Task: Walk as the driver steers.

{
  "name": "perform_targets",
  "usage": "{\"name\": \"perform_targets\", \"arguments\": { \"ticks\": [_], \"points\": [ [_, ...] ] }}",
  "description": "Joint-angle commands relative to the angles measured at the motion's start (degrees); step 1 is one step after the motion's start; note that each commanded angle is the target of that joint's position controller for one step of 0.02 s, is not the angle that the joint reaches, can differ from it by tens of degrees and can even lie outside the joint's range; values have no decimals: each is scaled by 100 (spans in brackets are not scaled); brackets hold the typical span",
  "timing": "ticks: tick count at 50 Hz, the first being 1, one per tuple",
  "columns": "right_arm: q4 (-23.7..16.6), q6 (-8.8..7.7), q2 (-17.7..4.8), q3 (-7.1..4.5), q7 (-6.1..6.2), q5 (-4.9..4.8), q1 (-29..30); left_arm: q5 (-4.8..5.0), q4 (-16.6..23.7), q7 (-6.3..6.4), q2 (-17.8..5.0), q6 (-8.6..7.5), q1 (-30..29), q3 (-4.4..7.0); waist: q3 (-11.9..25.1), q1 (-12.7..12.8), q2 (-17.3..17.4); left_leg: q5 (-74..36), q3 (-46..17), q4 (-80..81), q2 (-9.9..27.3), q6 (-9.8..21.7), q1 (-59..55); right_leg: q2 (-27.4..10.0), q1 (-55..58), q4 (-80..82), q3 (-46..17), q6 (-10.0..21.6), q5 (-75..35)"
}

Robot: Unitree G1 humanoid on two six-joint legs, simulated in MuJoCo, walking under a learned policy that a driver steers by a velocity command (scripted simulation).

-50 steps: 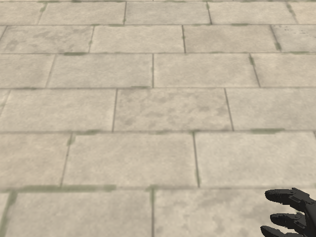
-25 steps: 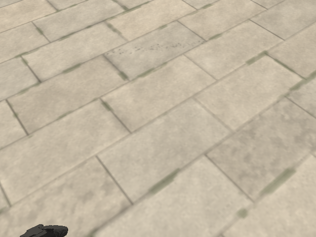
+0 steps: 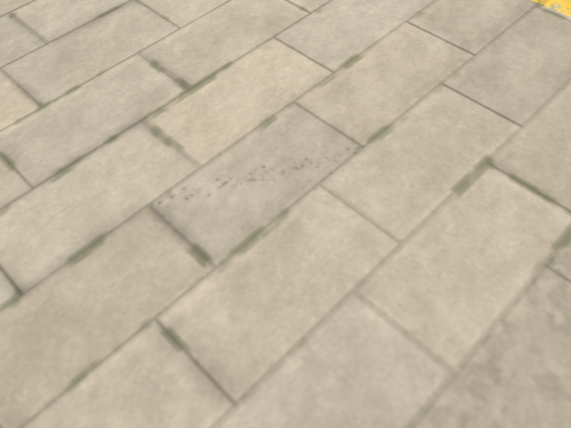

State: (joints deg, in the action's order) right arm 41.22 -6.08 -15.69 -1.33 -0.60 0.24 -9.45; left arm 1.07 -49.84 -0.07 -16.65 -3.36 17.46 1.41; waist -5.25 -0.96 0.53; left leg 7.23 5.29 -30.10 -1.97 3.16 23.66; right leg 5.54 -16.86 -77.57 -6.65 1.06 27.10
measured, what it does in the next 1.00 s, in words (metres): walks ahead, turning left: right foot, then left foot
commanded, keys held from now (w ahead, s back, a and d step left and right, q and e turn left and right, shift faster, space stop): q+shift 0.82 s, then shift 0.02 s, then e+shift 0.16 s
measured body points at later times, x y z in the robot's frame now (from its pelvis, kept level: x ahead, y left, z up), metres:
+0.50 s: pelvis +0.18 -0.04 +0.01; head +0.23 -0.04 +0.46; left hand +0.24 +0.27 -0.08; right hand +0.42 -0.27 -0.09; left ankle +0.13 +0.09 -0.64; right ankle +0.29 -0.13 -0.72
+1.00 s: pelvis +0.19 +0.00 +0.01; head +0.20 +0.03 +0.46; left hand +0.10 +0.31 -0.10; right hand +0.51 -0.06 -0.06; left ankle +0.13 +0.08 -0.72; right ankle +0.32 -0.08 -0.69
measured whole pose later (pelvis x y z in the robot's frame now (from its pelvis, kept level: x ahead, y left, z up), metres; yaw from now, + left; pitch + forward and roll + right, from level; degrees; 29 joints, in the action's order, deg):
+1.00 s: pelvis +0.19 +0.00 +0.01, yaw +44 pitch +2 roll -1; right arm 34.2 1.6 -16.3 -3.4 1.7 1.0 -7.9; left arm 0.2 -44.3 0.5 -17.0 0.7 7.4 4.7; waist -0.8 0.7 -0.6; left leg 14.4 -4.9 -30.1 -3.1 2.2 17.8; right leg -1.3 -28.2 -46.0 -1.0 -3.6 16.3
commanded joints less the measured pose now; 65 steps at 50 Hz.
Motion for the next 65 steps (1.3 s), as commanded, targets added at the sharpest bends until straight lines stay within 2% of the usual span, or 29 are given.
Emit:
{"name": "perform_targets", "arguments": {
  "ticks": [1,4,7,12,13,14,15,16,18,21,26,32,34,35,36,37,38,40,42,44,49,52,53,55,56,58,61,62,65],
  "points": [
    [-42,-70,-725,-209,33,-48,-619,-137,829,-9,-496,-42,-437,90,736,7,-152,-3903,-2323,1298,1669,1359,-1745,-668,-1744,43,98,-184,-125],
    [-152,7,-1012,-316,52,-69,-113,-105,974,97,-175,6,-379,-18,611,406,55,-4063,-1625,1504,1208,1260,-430,-679,-1012,2162,230,-394,-488],
    [-183,195,-1344,-491,147,-175,-226,-113,1053,91,-277,34,-837,-19,1130,293,435,-3377,-1381,1247,860,930,-257,-287,-86,3719,288,-540,-2138],
    [-325,457,-1079,-521,308,-236,-228,-133,1182,90,-664,79,-1160,192,1077,401,610,-736,-2191,351,625,286,-263,-368,505,5050,-98,-401,-3021],
    [-381,479,-804,-463,310,-198,-268,-195,1127,104,-749,35,-961,245,1096,451,468,-105,-2110,-246,300,62,-25,-658,915,5379,-116,-215,-3377],
    [-466,489,-312,-330,281,-71,-555,-291,1105,169,-1020,32,-603,303,1506,379,-612,2144,-1493,-1838,-240,-261,724,-1955,1879,5341,-1131,296,-5006],
    [-508,460,-224,-279,221,-101,-1678,-427,1241,169,-969,123,-767,246,2213,-218,-1598,3603,-1205,-3085,-398,-429,1322,-3258,2382,5330,-2606,1242,-5798],
    [-464,517,-774,-394,190,-202,-1775,-315,1324,171,-919,195,-1089,307,2270,-210,-1655,3118,-1080,-3893,51,-592,1584,-3221,2174,5668,-2899,1570,-4301],
    [-387,739,-1157,-577,306,-221,-1174,-235,1396,213,-462,247,-1495,207,1459,-61,-837,2216,-941,-4398,424,-789,1824,-2372,1352,5862,-1516,1140,-2552],
    [-565,924,-916,-576,335,-150,-992,-293,1334,293,-488,266,-1757,247,1075,-178,-839,1574,-707,-4428,548,-925,1336,-1971,360,6102,-401,1056,-2719],
    [-939,909,-563,-436,202,-141,-420,-224,1168,386,-636,272,-1528,381,1310,12,-753,1187,-594,-3027,805,-839,1021,-2293,795,6093,252,1247,-3175],
    [-1031,1066,-753,-526,-36,-153,-326,-46,1071,198,-969,254,-1482,592,1226,-43,-933,1051,-91,-1138,647,-349,-267,-2542,708,5753,987,834,-2839],
    [-868,1102,-830,-629,-14,-117,-675,52,942,142,-776,271,-1304,587,1179,-195,-559,461,-46,-64,349,-13,-1097,-2256,334,4927,1401,309,-2037],
    [-799,1073,-1245,-770,65,-93,-983,-19,837,103,-553,321,-1020,561,902,-191,514,-941,-1049,638,808,362,-1766,-1736,-655,3676,1866,-180,-938],
    [-1009,1009,-1992,-877,153,-41,-944,-279,1173,101,-365,350,-1103,495,697,83,2317,-2744,-3384,669,2173,1300,-2367,-877,-2637,1854,1796,-737,1156],
    [-1125,823,-1905,-862,82,186,-973,-316,1436,167,-547,305,-1892,533,1310,-452,1696,-2007,-3833,1073,2355,1819,-2003,-593,-2858,959,536,-635,1121],
    [-1090,691,-1781,-821,62,193,-743,-158,1479,217,-647,293,-2058,571,1098,-288,1195,-1247,-3381,1210,2028,1520,-1858,-632,-2917,835,278,-449,542],
    [-1183,681,-1346,-701,187,-78,-43,-174,1255,318,-719,288,-1693,617,959,115,709,-1003,-2730,1030,1579,942,-1551,-744,-2752,1193,133,-358,-385],
    [-1304,749,-1150,-614,291,-74,212,-215,1155,272,-660,260,-1450,612,1236,264,707,-1504,-2392,840,1351,846,-1271,-563,-2177,1307,223,-434,-833],
    [-1286,739,-961,-531,331,-32,188,-137,986,202,-484,276,-1254,514,1476,200,630,-1808,-2048,669,1298,770,-1482,-590,-1872,1909,340,-506,-1099],
    [-962,680,-475,-278,206,132,75,-72,907,0,-235,347,-1175,303,1404,-10,842,-1276,-1788,647,1386,870,-986,-884,-416,3368,507,-457,-1119],
    [-789,649,-775,-332,151,80,165,-18,998,-52,-526,342,-1144,372,817,65,833,-497,-1728,537,1314,748,-723,-646,2,4493,841,-218,-1596],
    [-700,642,-895,-378,178,42,-33,-46,1078,-50,-694,331,-1202,404,662,16,688,-173,-1693,421,1186,570,-853,-659,-60,4873,711,-99,-2123],
    [-806,592,-829,-412,254,186,-369,-20,1189,-9,-1335,311,-1286,575,702,-450,-677,837,-856,-534,252,-45,-669,-1348,-79,4958,-607,538,-3990],
    [-884,591,-733,-402,303,204,33,-1,1178,-6,-1289,313,-1056,611,709,-162,-1161,1166,-414,-1236,-171,-352,-405,-1753,-82,5415,-1488,1069,-3660],
    [-1102,622,-559,-402,334,60,664,-125,1108,35,-1121,244,-475,587,860,332,-1534,2923,-858,-2580,-423,-447,650,-2277,752,5871,-2655,1688,-3784],
    [-1088,631,-426,-425,279,-7,581,44,1242,172,-1076,216,-826,638,1151,110,-823,2585,-1292,-2837,-125,-506,964,-1883,1111,5606,-2105,1223,-3640],
    [-1081,606,-328,-412,268,-13,634,118,1289,220,-984,315,-969,645,1156,97,-794,2347,-1194,-2214,-134,-556,820,-1656,1067,5605,-1931,1021,-3366],
    [-940,530,-130,-383,136,-101,425,89,1438,280,-999,597,-1096,719,1340,106,-1031,1716,-948,-896,-392,-631,-139,-1303,664,5581,-1883,849,-3008]
  ]
}}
